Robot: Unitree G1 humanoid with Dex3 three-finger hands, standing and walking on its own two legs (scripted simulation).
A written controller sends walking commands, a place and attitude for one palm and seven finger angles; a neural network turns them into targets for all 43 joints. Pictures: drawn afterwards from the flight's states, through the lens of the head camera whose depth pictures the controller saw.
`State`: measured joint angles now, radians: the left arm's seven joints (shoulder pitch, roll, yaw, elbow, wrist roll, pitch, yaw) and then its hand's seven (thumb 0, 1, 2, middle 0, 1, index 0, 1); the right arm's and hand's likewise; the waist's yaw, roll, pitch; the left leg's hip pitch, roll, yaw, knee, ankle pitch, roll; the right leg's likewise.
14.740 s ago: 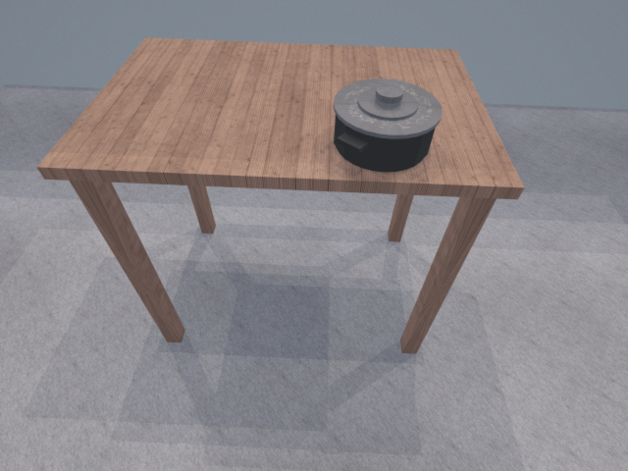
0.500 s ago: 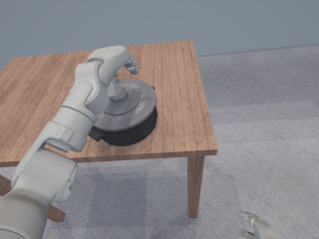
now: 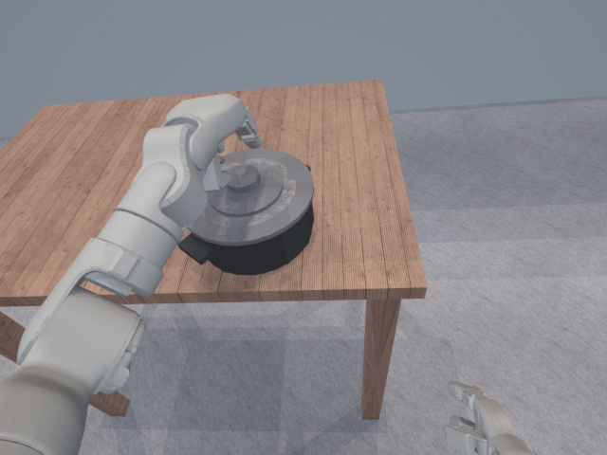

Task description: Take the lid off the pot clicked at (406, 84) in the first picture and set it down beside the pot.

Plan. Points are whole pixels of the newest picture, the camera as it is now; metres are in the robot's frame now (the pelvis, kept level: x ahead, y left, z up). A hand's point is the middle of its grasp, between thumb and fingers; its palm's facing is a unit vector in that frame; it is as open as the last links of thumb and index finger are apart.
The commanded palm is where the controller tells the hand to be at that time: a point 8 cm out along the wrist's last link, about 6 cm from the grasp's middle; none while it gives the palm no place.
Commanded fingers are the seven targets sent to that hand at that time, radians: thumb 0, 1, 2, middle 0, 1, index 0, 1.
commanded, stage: move the open hand above the knob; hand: left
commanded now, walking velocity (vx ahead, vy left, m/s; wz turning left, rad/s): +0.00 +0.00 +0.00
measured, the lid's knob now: (242, 178) +0.47 +0.12 +0.13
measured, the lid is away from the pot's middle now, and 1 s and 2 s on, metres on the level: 0.00 0.00 0.00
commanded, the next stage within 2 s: lower the open fingers around the knob in 0.20 s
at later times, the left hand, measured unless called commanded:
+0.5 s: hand (222, 166) +0.44 +0.13 +0.18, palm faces -0.28 -0.10 -0.95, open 9.7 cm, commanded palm +0.41 +0.13 +0.25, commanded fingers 0.00 -0.32 1.62 -0.89 -0.08 -0.89 -0.08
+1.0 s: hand (239, 180) +0.43 +0.11 +0.15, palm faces -0.29 -0.11 -0.95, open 9.7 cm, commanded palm +0.41 +0.13 +0.22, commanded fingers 0.00 -0.32 1.62 -0.89 -0.08 -0.89 -0.08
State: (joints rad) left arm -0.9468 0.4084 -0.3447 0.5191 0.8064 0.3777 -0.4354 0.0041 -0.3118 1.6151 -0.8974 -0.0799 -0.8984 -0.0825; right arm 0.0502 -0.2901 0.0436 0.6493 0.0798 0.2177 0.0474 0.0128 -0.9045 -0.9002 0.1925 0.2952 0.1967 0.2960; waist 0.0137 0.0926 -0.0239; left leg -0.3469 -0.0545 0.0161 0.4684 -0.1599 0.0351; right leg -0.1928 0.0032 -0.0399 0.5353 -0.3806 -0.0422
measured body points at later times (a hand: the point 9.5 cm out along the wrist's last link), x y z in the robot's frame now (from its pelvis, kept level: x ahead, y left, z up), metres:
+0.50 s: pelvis +0.00 +0.01 +0.00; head +0.01 -0.03 +0.45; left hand +0.44 +0.13 +0.23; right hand +0.16 -0.22 -0.13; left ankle +0.05 +0.10 -0.73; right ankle -0.06 -0.09 -0.73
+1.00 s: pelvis +0.00 +0.00 +0.00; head +0.01 -0.04 +0.45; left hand +0.44 +0.11 +0.21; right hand +0.17 -0.23 -0.13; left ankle +0.05 +0.10 -0.73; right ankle -0.06 -0.09 -0.73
